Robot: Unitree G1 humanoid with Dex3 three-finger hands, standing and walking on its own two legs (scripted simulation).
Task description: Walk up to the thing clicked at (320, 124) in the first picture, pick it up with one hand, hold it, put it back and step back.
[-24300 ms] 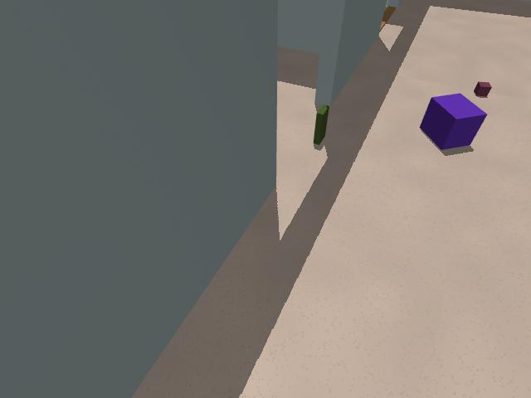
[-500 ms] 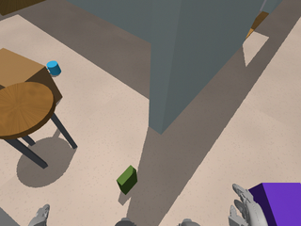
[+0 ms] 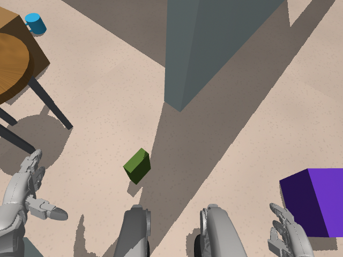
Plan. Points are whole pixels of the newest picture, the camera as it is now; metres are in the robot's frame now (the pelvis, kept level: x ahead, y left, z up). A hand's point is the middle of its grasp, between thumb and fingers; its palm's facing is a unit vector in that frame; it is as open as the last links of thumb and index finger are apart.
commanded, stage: go down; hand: left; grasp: from the side
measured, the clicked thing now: (138, 167) +0.46 +0.14 -0.47
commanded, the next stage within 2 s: approach in 1.56 s
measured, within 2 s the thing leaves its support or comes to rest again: neither
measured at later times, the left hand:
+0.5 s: hand (59, 167) +0.36 +0.32 -0.13, palm faces +0.08 -0.99 -0.14, open 17.3 cm
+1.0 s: hand (61, 163) +0.38 +0.33 -0.16, palm faces +0.06 -0.99 -0.11, open 17.5 cm
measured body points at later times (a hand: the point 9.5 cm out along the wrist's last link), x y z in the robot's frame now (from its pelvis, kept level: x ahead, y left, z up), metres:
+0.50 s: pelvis -0.03 +0.00 -0.09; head +0.16 +0.04 +0.32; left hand +0.35 +0.38 -0.12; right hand +0.10 -0.28 -0.19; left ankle +0.04 +0.12 -0.54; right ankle +0.05 -0.14 -0.54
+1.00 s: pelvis -0.04 +0.00 -0.14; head +0.16 +0.04 +0.26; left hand +0.37 +0.38 -0.15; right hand +0.10 -0.28 -0.25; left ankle +0.04 +0.12 -0.54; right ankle +0.05 -0.14 -0.54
